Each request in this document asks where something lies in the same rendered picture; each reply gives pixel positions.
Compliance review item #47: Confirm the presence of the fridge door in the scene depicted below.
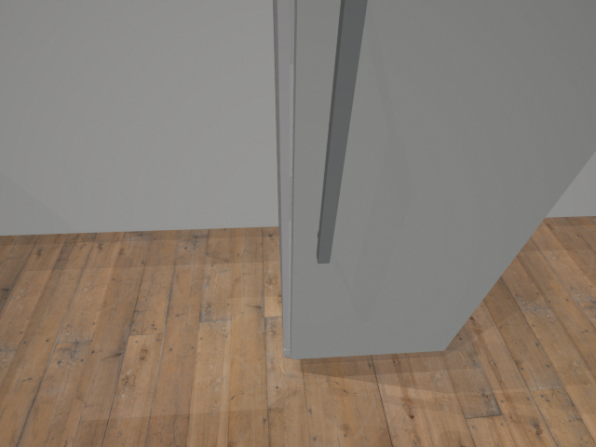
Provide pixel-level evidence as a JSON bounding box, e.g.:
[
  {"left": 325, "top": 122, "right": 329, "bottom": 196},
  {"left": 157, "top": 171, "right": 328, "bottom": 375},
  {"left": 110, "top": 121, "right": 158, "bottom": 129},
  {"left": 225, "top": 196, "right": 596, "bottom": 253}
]
[{"left": 291, "top": 0, "right": 596, "bottom": 359}]

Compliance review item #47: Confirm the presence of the handle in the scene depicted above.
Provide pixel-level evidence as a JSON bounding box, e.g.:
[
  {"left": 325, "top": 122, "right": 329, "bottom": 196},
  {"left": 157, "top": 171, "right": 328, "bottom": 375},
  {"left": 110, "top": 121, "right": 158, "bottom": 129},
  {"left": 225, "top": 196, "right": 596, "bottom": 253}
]
[{"left": 317, "top": 0, "right": 368, "bottom": 264}]

